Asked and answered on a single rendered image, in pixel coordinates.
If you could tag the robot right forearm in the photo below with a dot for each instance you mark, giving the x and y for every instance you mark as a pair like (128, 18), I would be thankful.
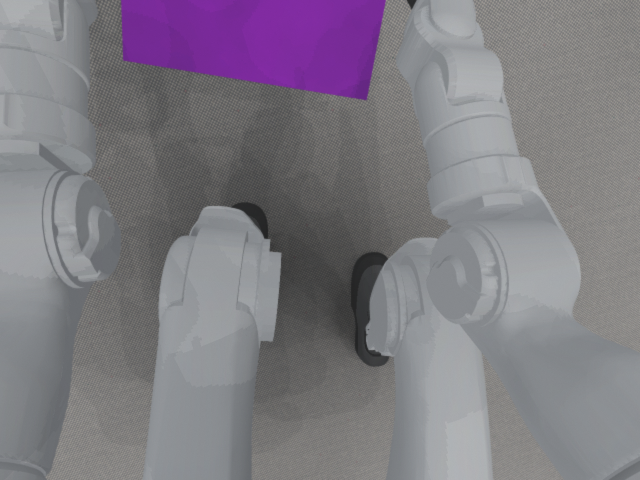
(465, 123)

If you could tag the robot right upper arm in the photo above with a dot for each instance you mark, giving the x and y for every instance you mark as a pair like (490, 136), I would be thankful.
(512, 285)

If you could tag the robot left forearm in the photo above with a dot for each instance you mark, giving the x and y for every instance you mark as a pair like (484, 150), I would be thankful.
(44, 85)

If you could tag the carton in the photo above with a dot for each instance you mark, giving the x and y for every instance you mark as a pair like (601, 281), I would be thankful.
(325, 46)

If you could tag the robot left upper arm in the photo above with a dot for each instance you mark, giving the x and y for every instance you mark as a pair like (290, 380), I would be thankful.
(57, 237)

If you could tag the right robot thigh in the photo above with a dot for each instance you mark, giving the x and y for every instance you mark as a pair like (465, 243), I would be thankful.
(441, 424)

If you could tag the robot right foot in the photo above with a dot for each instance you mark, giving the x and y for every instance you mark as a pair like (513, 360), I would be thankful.
(364, 275)

